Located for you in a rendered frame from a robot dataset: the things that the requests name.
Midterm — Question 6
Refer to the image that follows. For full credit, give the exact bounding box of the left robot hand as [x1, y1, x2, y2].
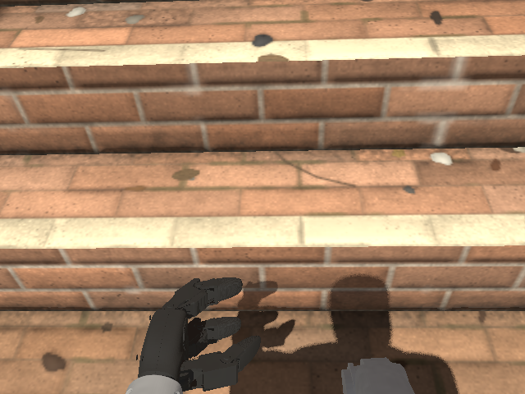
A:
[136, 277, 261, 392]

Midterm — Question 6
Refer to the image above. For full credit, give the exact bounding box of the robot left forearm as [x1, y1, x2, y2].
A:
[126, 374, 183, 394]

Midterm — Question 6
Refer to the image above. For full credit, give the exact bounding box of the robot right thigh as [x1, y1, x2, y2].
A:
[341, 357, 415, 394]

